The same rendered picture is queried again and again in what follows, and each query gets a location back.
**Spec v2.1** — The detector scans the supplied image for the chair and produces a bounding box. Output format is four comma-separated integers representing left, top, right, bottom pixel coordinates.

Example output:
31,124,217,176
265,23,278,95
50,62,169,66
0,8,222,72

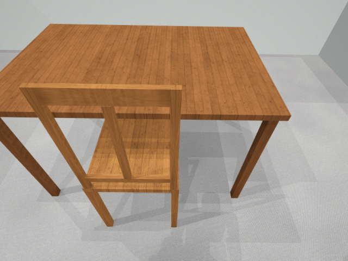
19,83,182,227

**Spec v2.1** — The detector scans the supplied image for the table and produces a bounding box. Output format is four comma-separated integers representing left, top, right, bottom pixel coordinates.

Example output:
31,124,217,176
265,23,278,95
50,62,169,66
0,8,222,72
0,24,291,198

